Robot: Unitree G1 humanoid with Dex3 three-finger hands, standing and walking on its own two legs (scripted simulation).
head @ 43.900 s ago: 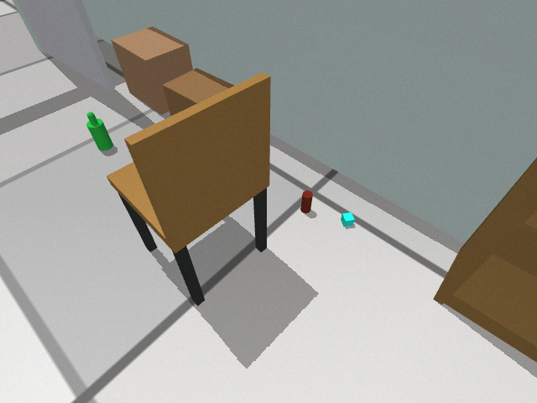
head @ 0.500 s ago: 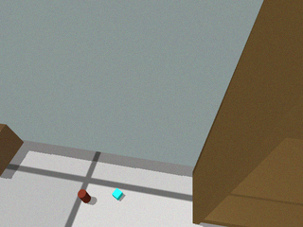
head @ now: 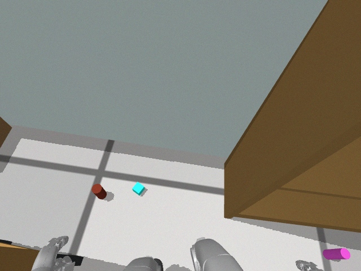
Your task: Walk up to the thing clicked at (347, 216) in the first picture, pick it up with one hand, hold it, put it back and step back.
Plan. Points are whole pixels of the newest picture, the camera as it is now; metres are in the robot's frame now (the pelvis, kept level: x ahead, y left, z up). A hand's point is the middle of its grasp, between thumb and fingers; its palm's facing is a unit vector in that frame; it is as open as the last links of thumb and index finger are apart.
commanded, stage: step back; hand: left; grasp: from above
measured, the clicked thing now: (138, 188) +0.50 +0.17 -0.75
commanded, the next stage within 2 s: none
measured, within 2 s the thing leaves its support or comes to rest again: neither
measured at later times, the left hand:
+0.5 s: hand out of the picture +0.03 +0.26 -0.14, palm faces -0.03 -0.92 -0.40, open 7.3 cm
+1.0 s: hand out of the picture -0.17 +0.27 -0.17, palm faces -0.09 -0.91 -0.40, open 7.3 cm
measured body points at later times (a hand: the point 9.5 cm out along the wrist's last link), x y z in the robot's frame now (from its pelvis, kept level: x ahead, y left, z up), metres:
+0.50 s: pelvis -0.10 +0.01 +0.00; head -0.03 +0.00 +0.44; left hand +0.04 +0.31 -0.11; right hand +0.00 -0.32 -0.13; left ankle -0.14 +0.14 -0.68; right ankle -0.04 -0.11 -0.73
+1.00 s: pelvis -0.26 +0.00 -0.02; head -0.19 -0.01 +0.42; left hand -0.16 +0.32 -0.14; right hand -0.13 -0.33 -0.12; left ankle -0.14 +0.14 -0.73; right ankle -0.30 -0.13 -0.74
